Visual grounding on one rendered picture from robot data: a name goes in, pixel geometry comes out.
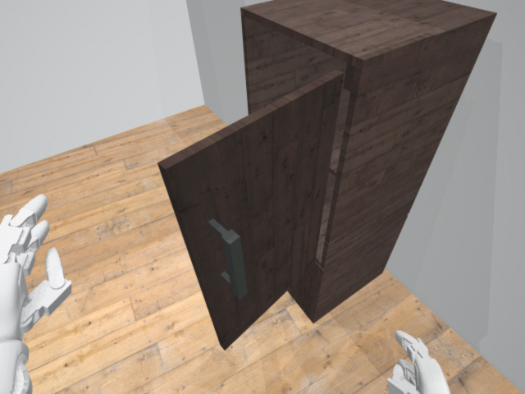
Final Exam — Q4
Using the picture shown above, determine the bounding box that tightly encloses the robot left forearm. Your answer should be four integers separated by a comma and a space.
0, 340, 33, 394

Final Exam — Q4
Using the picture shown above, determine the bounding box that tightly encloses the handle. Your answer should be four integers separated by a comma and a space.
208, 219, 248, 300

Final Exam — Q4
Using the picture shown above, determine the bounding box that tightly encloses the robot left hand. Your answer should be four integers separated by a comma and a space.
0, 195, 71, 341

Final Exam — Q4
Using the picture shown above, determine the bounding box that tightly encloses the cupboard door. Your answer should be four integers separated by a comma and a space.
157, 70, 344, 350

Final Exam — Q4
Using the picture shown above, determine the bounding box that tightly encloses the robot right hand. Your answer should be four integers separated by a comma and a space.
387, 330, 450, 394

